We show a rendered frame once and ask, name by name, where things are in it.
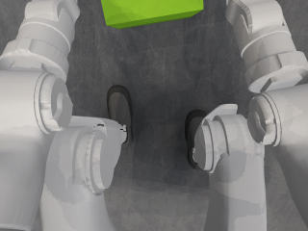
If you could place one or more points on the robot right forearm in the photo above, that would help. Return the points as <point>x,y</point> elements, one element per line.
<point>266,46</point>

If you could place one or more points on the robot left forearm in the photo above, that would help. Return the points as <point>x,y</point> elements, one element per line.
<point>44,38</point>

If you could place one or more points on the carton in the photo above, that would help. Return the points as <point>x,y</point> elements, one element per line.
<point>122,14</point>

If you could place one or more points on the left robot shin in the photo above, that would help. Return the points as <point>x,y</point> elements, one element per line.
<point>111,128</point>

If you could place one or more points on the right robot upper arm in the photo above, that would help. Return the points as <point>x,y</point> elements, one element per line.
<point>279,119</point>

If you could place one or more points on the left robot upper arm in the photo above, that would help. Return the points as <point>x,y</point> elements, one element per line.
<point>34,106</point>

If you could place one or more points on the left robot foot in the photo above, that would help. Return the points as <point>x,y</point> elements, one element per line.
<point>120,109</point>

